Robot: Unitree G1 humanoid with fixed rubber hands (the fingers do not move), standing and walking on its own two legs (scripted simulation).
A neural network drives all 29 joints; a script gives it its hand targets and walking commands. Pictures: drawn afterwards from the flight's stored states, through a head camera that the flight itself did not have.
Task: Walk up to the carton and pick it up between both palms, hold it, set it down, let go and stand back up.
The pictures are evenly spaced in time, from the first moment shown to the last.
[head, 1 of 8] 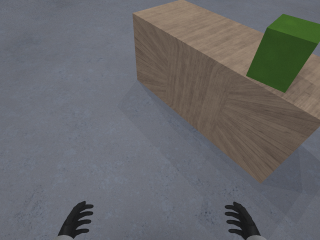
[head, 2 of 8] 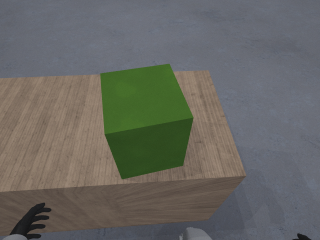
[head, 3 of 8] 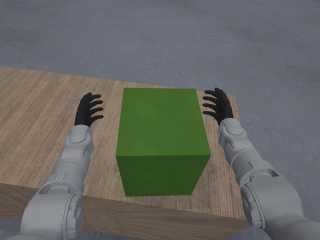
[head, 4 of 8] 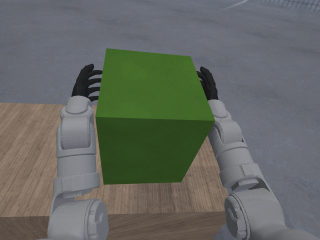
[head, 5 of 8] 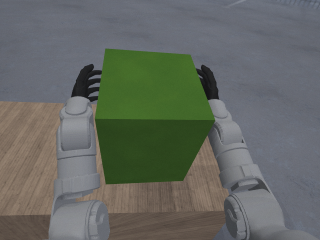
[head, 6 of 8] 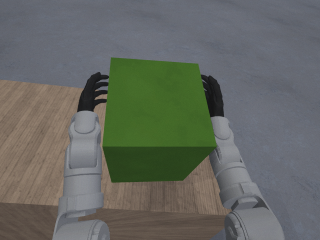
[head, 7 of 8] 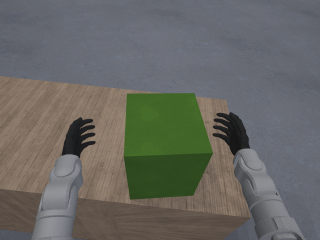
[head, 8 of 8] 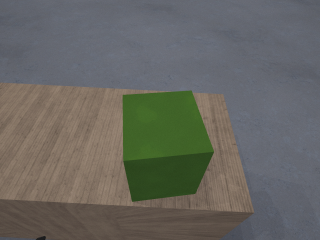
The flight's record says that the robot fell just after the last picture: no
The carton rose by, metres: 0.18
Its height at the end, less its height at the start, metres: +0.00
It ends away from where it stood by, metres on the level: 0.02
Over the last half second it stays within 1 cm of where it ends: yes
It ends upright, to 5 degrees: yes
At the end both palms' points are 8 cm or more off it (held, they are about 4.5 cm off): yes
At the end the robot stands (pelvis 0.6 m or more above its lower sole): yes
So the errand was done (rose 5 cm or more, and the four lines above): yes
